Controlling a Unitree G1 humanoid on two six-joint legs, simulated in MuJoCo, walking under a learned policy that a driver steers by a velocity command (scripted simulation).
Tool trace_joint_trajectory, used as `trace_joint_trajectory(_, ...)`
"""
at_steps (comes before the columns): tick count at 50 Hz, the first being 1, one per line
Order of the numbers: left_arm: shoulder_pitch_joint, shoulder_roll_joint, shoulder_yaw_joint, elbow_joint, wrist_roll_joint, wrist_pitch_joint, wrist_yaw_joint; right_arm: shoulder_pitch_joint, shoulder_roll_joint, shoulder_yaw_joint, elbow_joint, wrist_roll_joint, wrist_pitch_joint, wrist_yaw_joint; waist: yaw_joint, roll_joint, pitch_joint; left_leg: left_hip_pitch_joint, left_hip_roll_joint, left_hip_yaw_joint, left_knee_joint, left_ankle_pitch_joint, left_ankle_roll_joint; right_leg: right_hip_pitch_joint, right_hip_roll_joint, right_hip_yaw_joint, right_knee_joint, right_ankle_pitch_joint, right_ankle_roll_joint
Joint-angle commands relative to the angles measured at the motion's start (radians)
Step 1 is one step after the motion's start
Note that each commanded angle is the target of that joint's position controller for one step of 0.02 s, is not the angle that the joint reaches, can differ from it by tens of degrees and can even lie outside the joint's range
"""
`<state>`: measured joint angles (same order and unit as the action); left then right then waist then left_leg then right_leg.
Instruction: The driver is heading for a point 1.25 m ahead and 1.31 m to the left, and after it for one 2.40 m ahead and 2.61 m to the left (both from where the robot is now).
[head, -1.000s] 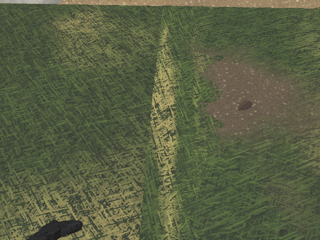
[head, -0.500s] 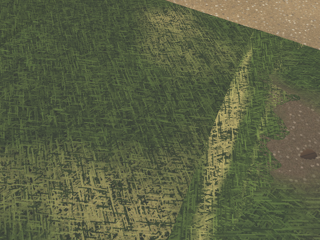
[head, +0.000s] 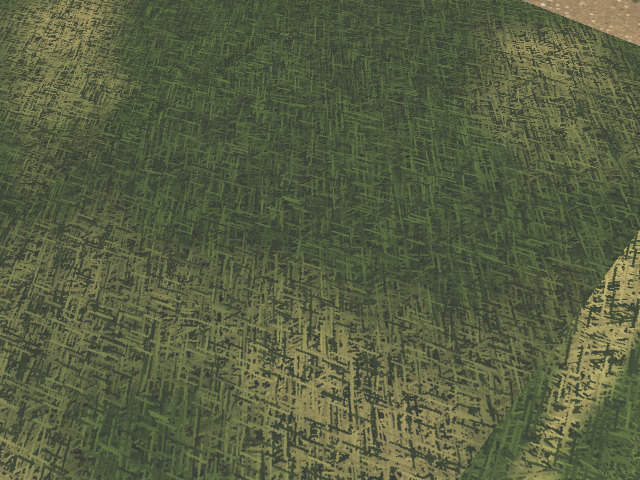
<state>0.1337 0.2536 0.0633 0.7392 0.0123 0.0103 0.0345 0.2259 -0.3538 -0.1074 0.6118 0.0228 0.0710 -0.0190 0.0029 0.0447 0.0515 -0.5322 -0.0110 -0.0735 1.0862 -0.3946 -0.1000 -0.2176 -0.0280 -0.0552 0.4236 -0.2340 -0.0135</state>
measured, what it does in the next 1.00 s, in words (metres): steps on the spot, turning left: left foot, then right foot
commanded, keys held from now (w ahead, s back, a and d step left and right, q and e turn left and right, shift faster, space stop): q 0.86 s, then w+q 0.14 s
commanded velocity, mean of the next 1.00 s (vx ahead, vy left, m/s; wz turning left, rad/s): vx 0.02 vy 0.00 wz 0.60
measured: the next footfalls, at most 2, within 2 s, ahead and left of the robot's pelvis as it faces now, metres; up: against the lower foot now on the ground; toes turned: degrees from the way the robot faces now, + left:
left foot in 0.20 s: +0.03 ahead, +0.15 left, +0.00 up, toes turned +9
right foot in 0.70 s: +0.10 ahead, -0.05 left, +0.00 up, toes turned +30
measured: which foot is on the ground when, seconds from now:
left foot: up 0.00-0.18, down 0.20-0.70, up 0.72-1.00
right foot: down 0.00-0.20, up 0.22-0.68, down 0.70-1.00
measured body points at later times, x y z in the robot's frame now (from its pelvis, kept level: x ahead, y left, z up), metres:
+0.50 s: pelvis +0.00 +0.06 +0.00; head +0.03 +0.10 +0.45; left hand +0.07 +0.38 -0.11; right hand +0.24 -0.17 -0.07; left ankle -0.01 +0.15 -0.74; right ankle +0.06 -0.10 -0.69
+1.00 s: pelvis +0.02 +0.05 +0.00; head +0.05 +0.06 +0.45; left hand -0.04 +0.35 -0.10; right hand +0.30 -0.10 -0.10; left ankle -0.06 +0.16 -0.69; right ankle +0.07 -0.07 -0.74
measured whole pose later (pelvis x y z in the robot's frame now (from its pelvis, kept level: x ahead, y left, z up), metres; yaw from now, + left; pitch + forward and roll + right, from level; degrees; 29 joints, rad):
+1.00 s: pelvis +0.02 +0.05 +0.00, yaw +35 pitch +2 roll +0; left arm 0.19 0.28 0.06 0.71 0.00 0.01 0.03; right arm 0.22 -0.33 -0.08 0.60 0.02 0.06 0.00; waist 0.02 0.02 0.05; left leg -0.46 0.04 -0.02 0.90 -0.41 -0.08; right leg -0.18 -0.05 -0.09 0.40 -0.25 -0.01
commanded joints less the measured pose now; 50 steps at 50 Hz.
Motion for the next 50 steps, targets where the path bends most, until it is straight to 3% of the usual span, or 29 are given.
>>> trace_joint_trajectory(1,-0.008,0.203,0.053,-0.061,-0.002,0.001,0.005,-0.093,-0.032,0.006,-0.122,-0.006,-0.020,0.010,0.047,-0.212,-0.109,-0.057,0.046,0.048,-0.135,-0.006,-0.009,0.196,-0.254,0.141,-0.102,0.398,-0.216)
trace_joint_trajectory(6,-0.019,0.243,0.066,-0.058,-0.028,0.000,-0.017,-0.063,-0.051,0.000,-0.128,-0.002,-0.012,0.028,0.030,-0.233,-0.112,0.123,0.040,0.120,-0.375,0.027,0.044,0.141,-0.286,0.088,-0.066,0.401,-0.190)
trace_joint_trajectory(8,-0.038,0.237,0.065,-0.052,-0.050,-0.004,-0.020,-0.002,-0.050,-0.008,-0.110,-0.003,-0.008,0.033,-0.017,-0.213,-0.118,0.248,0.014,0.150,-0.576,0.165,0.096,0.105,-0.273,0.046,0.018,0.352,-0.136)
trace_joint_trajectory(9,0.008,0.201,0.056,-0.032,-0.049,-0.008,-0.024,0.041,-0.075,-0.021,-0.094,-0.006,-0.009,0.026,-0.028,-0.153,-0.133,0.373,-0.002,0.125,-0.670,0.272,0.131,0.034,-0.236,-0.004,0.115,0.265,-0.076)
trace_joint_trajectory(10,0.038,0.145,0.040,-0.037,-0.012,-0.010,-0.028,0.083,-0.172,-0.049,-0.099,-0.004,-0.015,0.012,-0.022,0.080,-0.153,0.558,0.164,-0.123,-0.715,0.596,0.198,-0.181,-0.140,-0.098,0.371,-0.018,0.020)
trace_joint_trajectory(11,-0.023,0.104,0.019,-0.100,0.027,-0.013,-0.023,0.070,-0.253,-0.053,-0.133,-0.029,-0.030,0.009,-0.017,0.292,-0.158,0.593,0.399,-0.456,-0.693,0.847,0.407,-0.452,0.002,-0.054,0.614,-0.455,0.087)
trace_joint_trajectory(12,-0.090,0.163,0.037,-0.110,0.005,-0.015,-0.014,0.097,-0.200,-0.042,-0.126,-0.052,-0.056,0.022,-0.090,0.177,-0.224,0.541,0.409,-0.458,-0.731,0.753,0.482,-0.457,0.005,0.089,0.771,-0.460,0.086)
trace_joint_trajectory(13,-0.094,0.183,0.045,-0.107,-0.017,-0.011,-0.012,0.053,-0.172,-0.028,-0.112,-0.048,-0.072,0.023,-0.056,0.134,-0.170,0.496,0.345,-0.359,-0.739,0.652,0.427,-0.463,-0.015,0.114,0.801,-0.374,0.070)
trace_joint_trajectory(14,-0.071,0.185,0.050,-0.087,-0.015,-0.008,-0.006,-0.005,-0.146,-0.023,-0.109,-0.029,-0.075,0.017,-0.026,0.087,-0.138,0.463,0.279,-0.290,-0.738,0.549,0.362,-0.461,-0.031,0.122,0.768,-0.281,0.064)
trace_joint_trajectory(15,-0.062,0.193,0.054,-0.078,-0.007,-0.004,0.000,-0.048,-0.121,-0.011,-0.115,-0.013,-0.071,0.010,-0.010,0.082,-0.121,0.433,0.247,-0.259,-0.737,0.532,0.327,-0.450,-0.034,0.125,0.736,-0.217,0.068)
trace_joint_trajectory(16,-0.047,0.190,0.055,-0.072,-0.002,-0.003,-0.002,-0.069,-0.116,-0.004,-0.120,-0.012,-0.067,0.004,0.005,0.091,-0.125,0.394,0.222,-0.236,-0.738,0.568,0.320,-0.406,-0.017,0.115,0.745,-0.166,0.077)
trace_joint_trajectory(19,-0.024,0.160,0.046,-0.063,-0.009,-0.005,-0.007,-0.067,-0.113,0.001,-0.120,-0.023,-0.064,-0.007,0.011,0.085,-0.151,0.395,0.195,-0.229,-0.740,0.549,0.325,-0.367,0.012,0.111,0.672,-0.095,0.094)
trace_joint_trajectory(23,-0.068,0.142,0.036,-0.080,-0.009,-0.008,-0.009,-0.048,-0.132,-0.007,-0.110,-0.019,-0.056,-0.014,-0.015,0.100,-0.133,0.405,0.186,-0.294,-0.729,0.426,0.328,-0.346,0.032,0.134,0.475,-0.093,0.105)
trace_joint_trajectory(27,-0.079,0.146,0.036,-0.089,-0.016,-0.019,-0.019,-0.056,-0.144,-0.012,-0.111,-0.019,-0.047,-0.007,-0.025,0.110,-0.121,0.359,0.178,-0.379,-0.711,0.374,0.335,-0.268,0.057,0.148,0.351,-0.132,0.093)
trace_joint_trajectory(31,-0.057,0.151,0.039,-0.095,-0.022,-0.036,-0.033,-0.079,-0.142,-0.013,-0.113,-0.010,-0.038,0.000,-0.018,0.122,-0.140,0.379,0.161,-0.460,-0.667,0.470,0.324,-0.186,0.076,0.151,0.216,-0.142,0.071)
trace_joint_trajectory(33,-0.005,0.149,0.044,-0.082,-0.021,-0.045,-0.040,-0.111,-0.133,-0.011,-0.117,0.004,-0.031,-0.003,0.021,0.113,-0.152,0.359,0.122,-0.461,-0.624,0.477,0.286,-0.073,0.076,0.134,0.028,-0.018,0.049)
trace_joint_trajectory(34,0.027,0.169,0.052,-0.073,-0.013,-0.046,-0.038,-0.108,-0.116,-0.006,-0.118,0.008,-0.030,-0.007,0.031,0.085,-0.161,0.299,0.085,-0.435,-0.585,0.383,0.242,0.033,0.025,0.153,-0.058,0.110,0.025)
trace_joint_trajectory(35,0.042,0.233,0.064,-0.082,0.002,-0.041,-0.031,-0.057,-0.064,0.008,-0.115,-0.004,-0.031,-0.006,0.001,-0.093,-0.194,0.178,-0.005,-0.318,-0.407,0.091,0.179,0.161,-0.172,0.319,-0.087,0.232,-0.049)
trace_joint_trajectory(36,0.029,0.286,0.073,-0.073,0.026,-0.033,-0.031,-0.039,-0.083,0.000,-0.135,0.003,-0.038,-0.007,-0.030,-0.340,-0.123,-0.032,-0.157,-0.114,-0.220,-0.257,0.114,0.145,-0.342,0.547,-0.121,0.410,-0.228)
trace_joint_trajectory(37,0.001,0.231,0.060,-0.098,0.021,-0.037,-0.026,-0.014,-0.165,-0.027,-0.112,-0.016,-0.045,-0.009,-0.019,-0.255,-0.117,-0.056,-0.073,-0.110,0.005,-0.255,0.067,0.105,-0.400,0.557,-0.119,0.405,-0.293)
trace_joint_trajectory(38,-0.042,0.179,0.043,-0.111,0.013,-0.036,-0.017,-0.010,-0.186,-0.040,-0.089,-0.007,-0.041,-0.006,-0.031,-0.193,-0.102,-0.052,-0.052,-0.100,0.081,-0.182,0.051,0.079,-0.339,0.452,-0.105,0.367,-0.256)
trace_joint_trajectory(39,-0.076,0.160,0.037,-0.118,0.004,-0.031,-0.011,0.003,-0.161,-0.039,-0.066,-0.004,-0.030,-0.008,-0.042,-0.161,-0.082,-0.056,-0.042,-0.086,0.116,-0.124,0.032,0.071,-0.268,0.358,-0.096,0.309,-0.208)
trace_joint_trajectory(40,-0.081,0.152,0.034,-0.120,-0.008,-0.029,-0.006,0.001,-0.137,-0.033,-0.063,-0.006,-0.022,-0.008,-0.030,-0.162,-0.069,-0.088,-0.038,-0.076,0.152,-0.072,0.017,0.087,-0.245,0.311,-0.092,0.313,-0.194)
trace_joint_trajectory(43,-0.028,0.164,0.033,-0.109,0.000,-0.013,0.008,-0.053,-0.072,-0.011,-0.087,0.008,-0.019,0.000,0.011,-0.189,-0.069,-0.102,-0.015,0.000,0.070,-0.014,-0.008,0.139,-0.207,0.199,-0.100,0.379,-0.203)
trace_joint_trajectory(46,0.055,0.201,0.048,-0.092,-0.009,-0.006,0.009,-0.115,-0.051,0.007,-0.118,0.004,-0.025,0.012,0.071,-0.212,-0.097,-0.109,0.035,0.041,-0.091,0.000,-0.003,0.214,-0.242,0.213,-0.168,0.030,-0.212)
trace_joint_trajectory(50,0.050,0.247,0.063,-0.090,-0.026,-0.022,-0.012,-0.123,-0.039,0.021,-0.131,-0.002,-0.042,0.034,0.069,-0.215,-0.063,0.023,0.058,0.102,-0.290,-0.024,0.050,0.130,-0.266,0.171,-0.221,-0.142,-0.191)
